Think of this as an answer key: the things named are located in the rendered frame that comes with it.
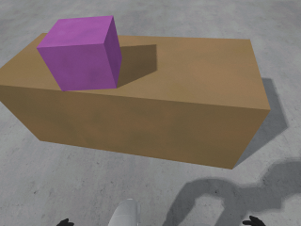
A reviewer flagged pedestal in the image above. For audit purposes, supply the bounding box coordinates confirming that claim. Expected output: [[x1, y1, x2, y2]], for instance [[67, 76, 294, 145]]
[[0, 33, 271, 170]]

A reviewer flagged carton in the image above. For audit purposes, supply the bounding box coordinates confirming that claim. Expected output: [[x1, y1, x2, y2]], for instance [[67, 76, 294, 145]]
[[37, 15, 122, 91]]

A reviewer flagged right robot hand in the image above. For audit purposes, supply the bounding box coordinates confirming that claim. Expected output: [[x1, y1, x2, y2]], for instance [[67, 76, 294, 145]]
[[242, 216, 266, 226]]

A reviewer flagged left robot thigh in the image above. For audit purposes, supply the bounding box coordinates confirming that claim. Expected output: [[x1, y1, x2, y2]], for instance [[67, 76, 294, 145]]
[[108, 199, 141, 226]]

